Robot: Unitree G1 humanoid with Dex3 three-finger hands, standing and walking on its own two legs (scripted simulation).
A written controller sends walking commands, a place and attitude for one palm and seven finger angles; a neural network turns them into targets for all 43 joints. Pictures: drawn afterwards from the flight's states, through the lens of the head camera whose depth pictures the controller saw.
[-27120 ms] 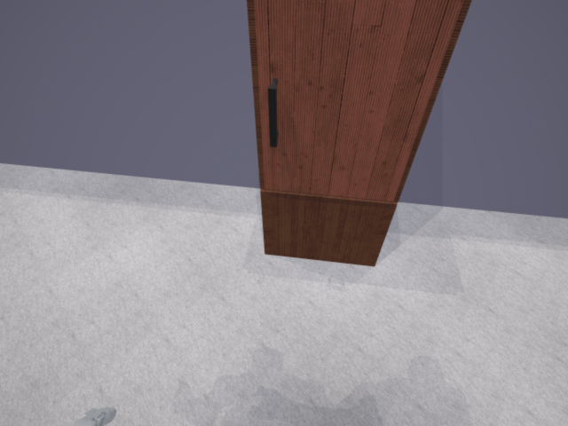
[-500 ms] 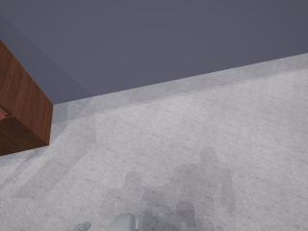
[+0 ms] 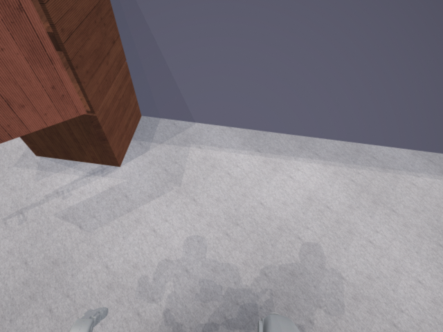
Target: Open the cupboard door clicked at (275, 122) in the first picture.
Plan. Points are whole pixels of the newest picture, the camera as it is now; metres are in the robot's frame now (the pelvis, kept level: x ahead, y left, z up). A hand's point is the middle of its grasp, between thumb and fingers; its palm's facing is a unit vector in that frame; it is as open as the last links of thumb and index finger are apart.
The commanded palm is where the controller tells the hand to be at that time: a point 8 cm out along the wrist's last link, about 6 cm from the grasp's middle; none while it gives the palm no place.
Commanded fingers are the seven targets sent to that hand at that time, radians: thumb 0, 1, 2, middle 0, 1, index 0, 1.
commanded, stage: turn to face it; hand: left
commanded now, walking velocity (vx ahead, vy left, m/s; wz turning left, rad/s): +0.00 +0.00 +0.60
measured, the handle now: out of the picture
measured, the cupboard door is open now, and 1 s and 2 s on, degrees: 40 40 40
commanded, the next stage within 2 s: take the last steps up to it in 1.02 s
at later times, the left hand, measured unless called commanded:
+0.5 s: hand out of the picture +0.00 +0.16 -0.17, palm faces +0.36 -0.90 -0.23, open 7.3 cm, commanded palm none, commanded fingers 0.00 0.90 0.90 -0.20 -0.30 -0.20 -0.30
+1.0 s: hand out of the picture +0.01 +0.17 -0.16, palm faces +0.51 -0.82 -0.26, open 7.4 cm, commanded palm none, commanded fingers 0.00 0.90 0.90 -0.20 -0.30 -0.20 -0.30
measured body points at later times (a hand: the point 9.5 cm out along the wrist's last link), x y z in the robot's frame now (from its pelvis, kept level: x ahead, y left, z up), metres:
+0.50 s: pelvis +0.00 -0.04 -0.01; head +0.06 -0.01 +0.44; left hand -0.02 +0.21 -0.16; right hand +0.18 -0.25 -0.15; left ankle -0.05 +0.07 -0.71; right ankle +0.01 -0.15 -0.74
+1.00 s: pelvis +0.02 -0.05 -0.01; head +0.07 -0.04 +0.44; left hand -0.02 +0.22 -0.14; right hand +0.20 -0.23 -0.17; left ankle -0.04 +0.07 -0.74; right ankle +0.07 -0.15 -0.74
